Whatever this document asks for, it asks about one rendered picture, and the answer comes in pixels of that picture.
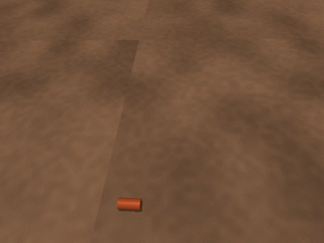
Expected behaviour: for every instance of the can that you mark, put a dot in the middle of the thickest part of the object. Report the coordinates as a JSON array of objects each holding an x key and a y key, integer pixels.
[{"x": 129, "y": 203}]

